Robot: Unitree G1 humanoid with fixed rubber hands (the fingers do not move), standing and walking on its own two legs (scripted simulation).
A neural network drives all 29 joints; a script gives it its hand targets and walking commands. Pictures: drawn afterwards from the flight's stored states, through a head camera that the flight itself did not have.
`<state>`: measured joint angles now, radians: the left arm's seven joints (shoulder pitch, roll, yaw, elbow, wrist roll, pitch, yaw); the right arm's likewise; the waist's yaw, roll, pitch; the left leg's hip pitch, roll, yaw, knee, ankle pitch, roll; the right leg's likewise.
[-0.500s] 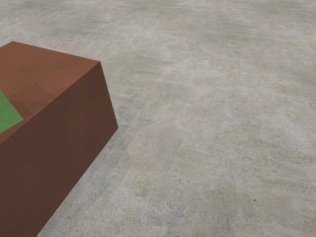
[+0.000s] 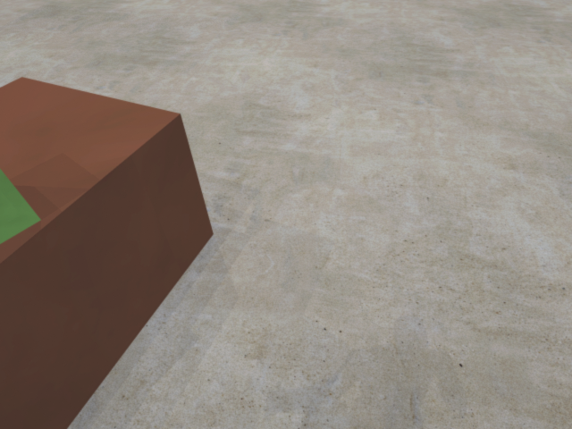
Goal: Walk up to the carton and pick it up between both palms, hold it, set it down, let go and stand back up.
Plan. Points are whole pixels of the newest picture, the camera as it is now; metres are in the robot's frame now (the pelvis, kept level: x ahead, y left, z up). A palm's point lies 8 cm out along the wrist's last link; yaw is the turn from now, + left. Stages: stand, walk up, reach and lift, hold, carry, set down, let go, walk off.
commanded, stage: walk up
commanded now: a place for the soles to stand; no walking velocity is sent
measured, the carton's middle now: out of the picture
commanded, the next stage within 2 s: none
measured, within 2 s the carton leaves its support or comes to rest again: neither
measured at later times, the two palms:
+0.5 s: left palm out of the picture +0.07 +0.45 -0.12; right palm (412, 381) +0.24 -0.16 -0.10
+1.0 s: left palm out of the picture +0.02 +0.40 -0.08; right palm (297, 235) +0.55 +0.01 -0.11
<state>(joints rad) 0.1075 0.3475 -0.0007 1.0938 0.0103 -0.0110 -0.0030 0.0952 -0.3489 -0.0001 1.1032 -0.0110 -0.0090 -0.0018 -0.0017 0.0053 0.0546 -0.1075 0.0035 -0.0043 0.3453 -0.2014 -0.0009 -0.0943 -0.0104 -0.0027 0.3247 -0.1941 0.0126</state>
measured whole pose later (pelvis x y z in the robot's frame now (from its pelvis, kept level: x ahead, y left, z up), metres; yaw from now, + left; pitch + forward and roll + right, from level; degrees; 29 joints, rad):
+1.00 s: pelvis +0.24 +0.16 -0.01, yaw +46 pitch -1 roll +0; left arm 0.39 0.42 0.09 0.75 0.03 -0.08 -0.05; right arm 0.26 -0.48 -0.06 0.80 0.00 -0.02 0.07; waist 0.07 0.06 0.09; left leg -0.48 0.04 -0.05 0.88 -0.26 0.01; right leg -0.12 -0.05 -0.20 0.44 -0.30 -0.02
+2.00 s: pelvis +0.33 +0.22 -0.04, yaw +69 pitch -2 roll -1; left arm 0.28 0.46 0.05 0.78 0.00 0.03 -0.01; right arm 0.31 -0.41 -0.02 0.84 -0.04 -0.01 0.00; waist 0.00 -0.02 0.07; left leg -0.35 0.00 -0.06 0.80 -0.43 0.01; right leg -0.46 -0.08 -0.02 0.92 -0.51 -0.03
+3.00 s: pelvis +0.43 +0.28 -0.01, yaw +71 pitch -3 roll +1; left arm 0.31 0.38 0.06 0.87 0.01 -0.05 -0.04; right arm 0.29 -0.46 -0.07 0.96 0.00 -0.03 0.00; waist 0.00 0.00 0.09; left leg -0.44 -0.02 -0.04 1.03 -0.38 0.03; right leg -0.10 0.01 -0.06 0.48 -0.33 -0.05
